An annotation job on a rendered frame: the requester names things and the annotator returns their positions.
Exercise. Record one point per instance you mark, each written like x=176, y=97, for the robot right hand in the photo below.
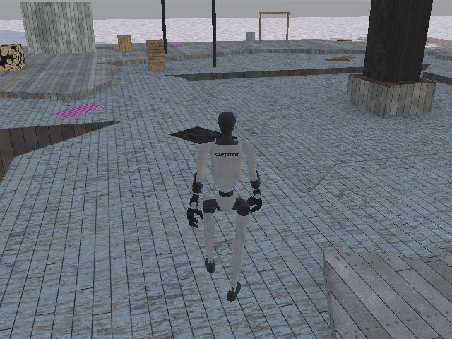
x=253, y=201

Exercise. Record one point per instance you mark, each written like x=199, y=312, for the robot left thigh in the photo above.
x=209, y=205

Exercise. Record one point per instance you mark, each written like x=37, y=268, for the robot right thigh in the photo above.
x=242, y=221

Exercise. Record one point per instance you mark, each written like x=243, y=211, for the right robot upper arm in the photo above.
x=248, y=150

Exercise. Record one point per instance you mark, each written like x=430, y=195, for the robot right forearm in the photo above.
x=256, y=187

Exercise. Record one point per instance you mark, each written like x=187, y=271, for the robot left hand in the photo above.
x=190, y=216

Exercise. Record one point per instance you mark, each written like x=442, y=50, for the robot left forearm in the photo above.
x=195, y=193

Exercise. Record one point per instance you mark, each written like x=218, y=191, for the robot thigh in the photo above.
x=242, y=221
x=209, y=205

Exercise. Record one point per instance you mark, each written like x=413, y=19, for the left robot upper arm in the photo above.
x=202, y=161

